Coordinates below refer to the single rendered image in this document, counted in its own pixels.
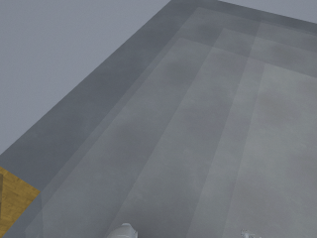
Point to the robot left thigh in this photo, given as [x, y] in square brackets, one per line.
[123, 231]

